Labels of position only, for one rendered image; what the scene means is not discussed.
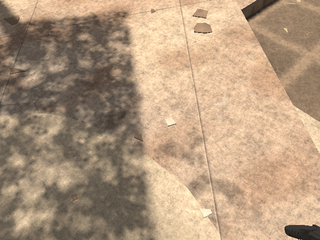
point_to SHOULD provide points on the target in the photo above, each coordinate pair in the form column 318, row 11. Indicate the right robot hand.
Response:
column 303, row 232

